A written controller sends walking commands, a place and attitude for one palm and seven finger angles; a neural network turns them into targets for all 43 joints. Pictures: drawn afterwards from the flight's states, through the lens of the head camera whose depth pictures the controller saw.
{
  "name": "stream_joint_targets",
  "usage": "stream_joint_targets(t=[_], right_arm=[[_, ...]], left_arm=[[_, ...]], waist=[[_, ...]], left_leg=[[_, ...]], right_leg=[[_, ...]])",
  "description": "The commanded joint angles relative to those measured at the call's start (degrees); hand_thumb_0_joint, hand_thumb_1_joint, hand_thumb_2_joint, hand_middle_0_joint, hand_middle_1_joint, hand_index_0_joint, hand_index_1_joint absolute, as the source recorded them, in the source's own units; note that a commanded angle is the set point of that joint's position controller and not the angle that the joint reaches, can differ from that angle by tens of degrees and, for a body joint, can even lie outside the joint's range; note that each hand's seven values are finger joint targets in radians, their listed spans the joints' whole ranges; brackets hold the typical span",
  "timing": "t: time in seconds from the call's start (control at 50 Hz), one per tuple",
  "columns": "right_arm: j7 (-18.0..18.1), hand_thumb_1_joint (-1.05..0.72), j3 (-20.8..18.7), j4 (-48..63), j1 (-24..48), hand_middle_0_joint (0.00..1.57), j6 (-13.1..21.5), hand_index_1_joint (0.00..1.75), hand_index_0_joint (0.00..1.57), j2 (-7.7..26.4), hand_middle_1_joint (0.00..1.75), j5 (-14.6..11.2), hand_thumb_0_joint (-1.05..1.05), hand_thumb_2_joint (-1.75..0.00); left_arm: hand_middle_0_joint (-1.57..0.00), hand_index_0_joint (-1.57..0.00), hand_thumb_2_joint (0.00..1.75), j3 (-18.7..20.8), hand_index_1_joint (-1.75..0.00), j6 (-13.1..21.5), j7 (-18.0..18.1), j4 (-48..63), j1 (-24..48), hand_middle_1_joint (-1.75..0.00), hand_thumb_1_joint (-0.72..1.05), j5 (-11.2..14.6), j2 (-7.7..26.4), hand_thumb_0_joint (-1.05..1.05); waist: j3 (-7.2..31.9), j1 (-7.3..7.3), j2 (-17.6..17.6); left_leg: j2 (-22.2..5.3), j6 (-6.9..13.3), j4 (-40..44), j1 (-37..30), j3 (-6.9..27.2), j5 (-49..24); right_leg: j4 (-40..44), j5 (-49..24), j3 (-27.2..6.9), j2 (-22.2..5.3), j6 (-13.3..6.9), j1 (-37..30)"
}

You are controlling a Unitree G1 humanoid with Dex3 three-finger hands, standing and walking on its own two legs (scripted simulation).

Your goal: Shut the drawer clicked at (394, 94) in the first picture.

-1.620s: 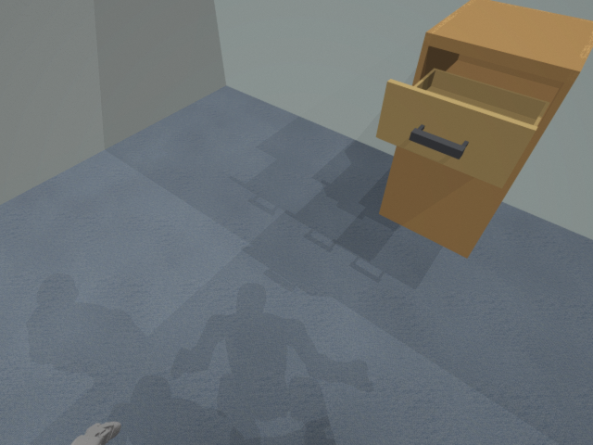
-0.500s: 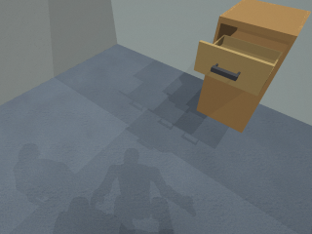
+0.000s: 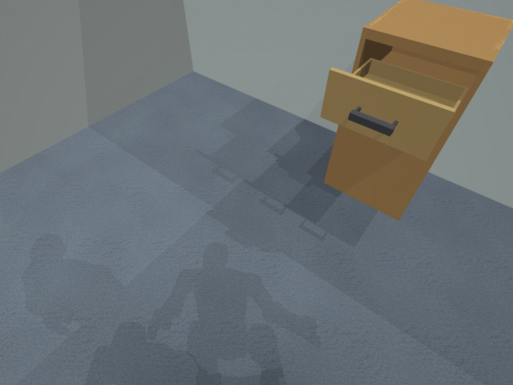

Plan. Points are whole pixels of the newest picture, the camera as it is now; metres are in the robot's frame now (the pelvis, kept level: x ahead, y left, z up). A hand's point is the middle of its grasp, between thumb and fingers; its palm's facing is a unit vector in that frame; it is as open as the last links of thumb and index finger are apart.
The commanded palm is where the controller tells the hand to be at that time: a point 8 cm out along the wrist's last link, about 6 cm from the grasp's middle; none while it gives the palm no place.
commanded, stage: look at it before walking up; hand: left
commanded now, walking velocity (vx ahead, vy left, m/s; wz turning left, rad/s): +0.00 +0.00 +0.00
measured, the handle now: (373, 119) +0.88 -0.31 -0.09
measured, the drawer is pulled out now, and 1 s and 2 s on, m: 0.29 0.29 0.29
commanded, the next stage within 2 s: walk to a spot facing it in 0.02 s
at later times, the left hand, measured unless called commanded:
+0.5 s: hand out of the picture +0.10 +0.16 -0.18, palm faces -0.15 -0.96 -0.24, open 7.4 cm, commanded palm none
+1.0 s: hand (216, 340) +0.24 +0.10 -0.18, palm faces -0.23 -0.95 -0.20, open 7.4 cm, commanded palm none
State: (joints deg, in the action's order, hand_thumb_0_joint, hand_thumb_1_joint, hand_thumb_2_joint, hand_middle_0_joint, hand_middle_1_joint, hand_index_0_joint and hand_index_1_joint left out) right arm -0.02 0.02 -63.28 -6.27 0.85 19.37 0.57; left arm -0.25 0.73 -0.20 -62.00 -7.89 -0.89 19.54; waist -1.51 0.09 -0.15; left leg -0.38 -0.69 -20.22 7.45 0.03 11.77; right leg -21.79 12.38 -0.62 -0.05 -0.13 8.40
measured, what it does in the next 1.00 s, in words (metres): walks ahead, turning right: right foot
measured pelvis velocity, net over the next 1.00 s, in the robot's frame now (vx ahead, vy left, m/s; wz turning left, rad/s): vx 0.26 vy -0.09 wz -0.35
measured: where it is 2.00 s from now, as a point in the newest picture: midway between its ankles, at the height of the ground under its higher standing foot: (301, 338)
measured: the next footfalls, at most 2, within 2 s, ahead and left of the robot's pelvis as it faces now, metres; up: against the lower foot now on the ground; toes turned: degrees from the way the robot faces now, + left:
right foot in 0.48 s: +0.10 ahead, -0.13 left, +0.00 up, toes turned -15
left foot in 1.02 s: +0.44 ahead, -0.04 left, +0.00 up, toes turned -15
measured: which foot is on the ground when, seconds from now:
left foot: down 0.00-0.50, up 0.52-1.00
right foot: down 0.00-0.32, up 0.34-0.46, down 0.48-1.00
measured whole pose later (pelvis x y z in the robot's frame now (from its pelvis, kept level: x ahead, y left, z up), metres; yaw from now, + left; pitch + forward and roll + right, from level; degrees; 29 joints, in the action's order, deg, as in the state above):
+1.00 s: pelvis +0.26 -0.09 -0.02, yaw -20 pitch +2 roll +0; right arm -1.1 -1.9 -54.9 -4.3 1.6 8.9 1.0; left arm 1.8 4.5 1.7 -61.4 -26.4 -1.7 7.7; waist -2.5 3.3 0.7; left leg -2.6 -0.8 -38.9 30.8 -5.7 8.6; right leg -19.2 24.2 -5.3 4.6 -4.1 -4.8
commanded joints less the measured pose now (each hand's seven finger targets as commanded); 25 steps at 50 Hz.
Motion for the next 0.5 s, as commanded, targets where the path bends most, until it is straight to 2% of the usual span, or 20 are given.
stream_joint_targets(t=[0.0, 0.1, 0.12, 0.14, 0.16, 0.2, 0.24, 0.26, 0.28, 0.3, 0.32, 0.34, 0.36, 0.38, 0.4, 0.42, 0.44, 0.46, 0.48], right_arm=[[0.9, -0.90, -2.2, 3.2, 2.0, 0.20, 1.4, 0.30, 0.20, 11.6, 0.30, -0.1, 0.00, -0.90], [1.0, -0.90, -2.1, 3.1, 2.3, 0.20, 1.3, 0.30, 0.20, 11.6, 0.30, -0.1, 0.00, -0.90], [0.9, -0.90, -1.4, 2.4, 0.9, 0.20, 1.0, 0.30, 0.20, 8.1, 0.30, 0.1, 0.00, -0.90], [0.8, -0.90, -0.8, 1.8, -1.4, 0.20, 0.5, 0.30, 0.20, 5.2, 0.30, 0.3, 0.00, -0.90], [0.7, -0.90, -0.9, 1.8, -2.8, 0.20, 0.2, 0.30, 0.20, 4.6, 0.30, 0.4, 0.00, -0.90], [0.6, -0.90, -1.5, 2.5, -3.5, 0.20, -0.2, 0.30, 0.20, 5.6, 0.30, 0.7, 0.00, -0.90], [0.6, -0.90, -2.4, 3.7, -4.5, 0.20, -0.3, 0.30, 0.20, 7.0, 0.30, 0.8, 0.00, -0.90], [0.7, -0.90, -3.0, 4.0, -5.6, 0.20, -0.3, 0.30, 0.20, 7.9, 0.30, 0.8, 0.00, -0.90], [0.9, -0.90, -3.6, 4.3, -7.4, 0.20, 0.0, 0.30, 0.20, 9.0, 0.30, 0.8, 0.00, -0.90], [1.0, -0.90, -4.3, 4.6, -8.8, 0.20, 0.5, 0.30, 0.20, 10.0, 0.30, 0.6, 0.00, -0.90], [1.0, -0.90, -4.7, 4.6, -10.3, 0.20, 1.1, 0.30, 0.20, 9.6, 0.30, 0.6, 0.00, -0.90], [1.1, -0.90, -4.7, 4.7, -11.1, 0.20, 1.5, 0.30, 0.20, 9.0, 0.30, 0.7, 0.00, -0.90], [1.1, -0.90, -4.7, 4.6, -12.0, 0.20, 1.9, 0.30, 0.20, 8.0, 0.30, 0.7, 0.00, -0.90], [1.2, -0.90, -4.8, 4.8, -10.6, 0.20, 2.0, 0.30, 0.20, 7.5, 0.30, 0.9, 0.00, -0.90], [1.3, -0.90, -4.8, 5.4, -9.3, 0.20, 2.0, 0.30, 0.20, 6.9, 0.30, 1.1, 0.00, -0.90], [1.2, -0.90, -4.7, 5.8, -7.2, 0.20, 2.0, 0.30, 0.20, 6.5, 0.30, 1.0, 0.00, -0.90], [1.1, -0.90, -4.7, 6.3, -5.3, 0.20, 2.0, 0.30, 0.20, 6.0, 0.30, 0.9, 0.00, -0.90], [0.5, -0.90, -4.0, 7.7, -4.8, 0.20, 2.0, 0.30, 0.20, 2.9, 0.30, 0.0, 0.00, -0.90], [0.0, -0.90, -2.9, 11.1, -2.1, 0.20, 2.4, 0.30, 0.20, -0.9, 0.30, 0.1, 0.00, -0.90]], left_arm=[[-0.20, -0.20, 0.90, 2.3, -0.30, 1.0, 1.0, 3.4, 1.9, -0.30, 0.90, 0.2, 11.7, 0.00], [-0.20, -0.20, 0.90, 2.3, -0.30, 1.0, 0.9, 3.4, 1.9, -0.30, 0.90, 0.2, 11.7, 0.00], [-0.20, -0.20, 0.90, 1.7, -0.30, 0.5, 1.0, 2.6, 0.2, -0.30, 0.90, 0.3, 8.1, 0.00], [-0.20, -0.20, 0.90, 1.2, -0.30, -0.2, 1.0, 2.0, -1.7, -0.30, 0.90, 0.2, 5.4, 0.00], [-0.20, -0.20, 0.90, 1.3, -0.30, -0.7, 0.8, 2.0, -2.8, -0.30, 0.90, 0.1, 5.0, 0.00], [-0.20, -0.20, 0.90, 1.9, -0.30, -1.4, 0.0, 3.0, -3.2, -0.30, 0.90, -0.2, 5.6, 0.00], [-0.20, -0.20, 0.90, 2.6, -0.30, -1.7, -0.6, 4.7, -3.7, -0.30, 0.90, -0.4, 5.4, 0.00], [-0.20, -0.20, 0.90, 2.9, -0.30, -1.6, -0.9, 5.5, -4.2, -0.30, 0.90, -0.4, 5.1, 0.00], [-0.20, -0.20, 0.90, 3.0, -0.30, -1.4, -1.2, 6.4, -4.0, -0.30, 0.90, -0.4, 3.7, 0.00], [-0.20, -0.20, 0.90, 3.1, -0.30, -1.1, -1.4, 7.6, -2.8, -0.30, 0.90, -0.3, 2.3, 0.00], [-0.20, -0.20, 0.90, 3.4, -0.30, -0.9, -1.6, 9.3, -0.3, -0.30, 0.90, -0.4, 1.8, 0.00], [-0.20, -0.20, 0.90, 3.6, -0.30, -0.6, -1.8, 10.2, 0.5, -0.30, 0.90, -0.4, 1.4, 0.00], [-0.20, -0.20, 0.90, 3.7, -0.30, -0.2, -2.1, 10.6, 1.3, -0.30, 0.90, -0.4, 1.0, 0.00], [-0.20, -0.20, 0.90, 3.8, -0.30, 0.0, -2.3, 10.6, -0.1, -0.30, 0.90, -0.3, -0.4, 0.00], [-0.20, -0.20, 0.90, 3.9, -0.30, 0.2, -2.4, 10.0, -2.5, -0.30, 0.90, -0.2, -1.2, 0.00], [-0.20, -0.20, 0.90, 4.2, -0.30, 0.2, -2.6, 8.7, -6.9, -0.30, 0.90, -0.2, -1.8, 0.00], [-0.20, -0.20, 0.90, 4.7, -0.30, 0.4, -2.5, 5.9, -15.4, -0.30, 0.90, -0.4, -1.2, 0.00], [-0.20, -0.20, 0.90, 5.9, -0.30, 1.2, -1.7, 3.3, -24.3, -0.30, 0.90, -0.8, 4.6, 0.00], [-0.20, -0.20, 0.90, 7.0, -0.30, 1.9, -0.5, 2.5, -28.8, -0.30, 0.90, -0.4, 9.6, 0.00]], waist=[[4.2, 0.07, 0.2], [3.7, 0.13, 0.5], [4.4, 0.01, 0.2], [4.5, 0.00, 0.1], [4.1, 0.09, -0.5], [-0.7, -0.01, -0.2], [-4.8, -0.27, 1.9], [-5.3, -0.56, 4.1], [-6.0, -1.35, 7.0], [-6.3, -2.06, 10.8], [-7.0, -3.05, 11.2], [-6.5, -3.04, 10.1], [-5.6, -3.23, 8.2], [-5.1, -1.96, 8.0], [-3.8, -0.81, 8.3], [-2.3, 1.60, 7.9], [1.3, 5.82, 3.4], [5.4, 9.39, -13.1], [2.6, 9.80, -24.3]], left_leg=[[-6.6, 1.9, 2.5, -1.8, 5.2, -11.7], [-6.6, 1.8, 2.8, -1.8, 5.2, -11.3], [-6.7, 1.3, 2.4, -2.5, 4.1, -9.0], [-6.5, 0.8, 1.3, -2.6, 3.0, -4.9], [-6.4, 0.9, 0.3, -2.1, 2.5, 0.9], [-6.6, 1.4, 0.8, 1.0, 2.5, 12.5], [-8.2, 2.7, 2.2, 2.5, 4.5, 20.4], [-10.2, 3.9, 3.4, 1.1, 6.8, 23.4], [-13.6, 5.9, 6.3, -0.6, 10.6, 25.4], [-18.5, 8.5, 9.1, -2.7, 13.8, 23.6], [-21.1, 10.8, 10.2, -5.5, 14.8, 17.5], [-21.9, 11.5, 9.0, -8.2, 13.2, 10.9], [-22.0, 11.5, 7.3, -8.7, 11.2, 4.9], [-21.8, 10.5, 5.3, -7.8, 7.5, -0.4], [-20.2, 8.8, 2.6, -5.8, 3.4, -3.6], [-18.0, 6.7, -1.9, -1.0, -1.0, -3.2], [-14.5, 4.4, -13.0, 4.8, -5.5, -1.5], [-8.6, 1.3, -29.8, 17.1, -10.6, 6.1], [-1.5, -1.1, -46.4, 32.7, -9.2, 22.3]], right_leg=[[2.8, -12.2, -5.5, -6.8, -1.6, -1.2], [3.2, -12.0, -5.5, -6.8, -1.6, -1.1], [3.2, -9.7, -5.6, -6.6, -1.3, -0.9], [2.3, -5.5, -5.9, -6.0, -1.2, -0.2], [1.9, 0.7, -6.5, -5.5, -1.4, 1.1], [1.8, 12.0, -8.1, -4.1, -2.2, 6.1], [-1.5, 17.1, -8.0, -2.1, -2.7, 11.5], [-5.3, 17.7, -6.7, -0.6, -2.6, 14.8], [-11.9, 15.9, -3.7, 1.6, -2.1, 18.4], [-19.8, 13.8, 0.7, 1.9, -1.2, 21.9], [-24.9, 16.4, 0.8, -0.3, -0.8, 26.5], [-26.6, 16.9, 0.2, -2.1, -0.5, 28.8], [-26.1, 17.1, 0.5, -3.3, -0.6, 28.0], [-24.0, 16.6, 1.1, -4.2, -0.7, 25.4], [-20.1, 15.6, 2.6, -4.1, -0.9, 20.3], [-15.0, 10.8, 4.3, -3.1, -1.2, 11.8], [-8.5, 3.2, 6.2, -0.5, -1.6, -0.4], [-0.1, 7.3, -5.4, -6.8, -4.3, -13.0], [9.1, 6.0, -33.5, -21.0, -9.9, -14.9]])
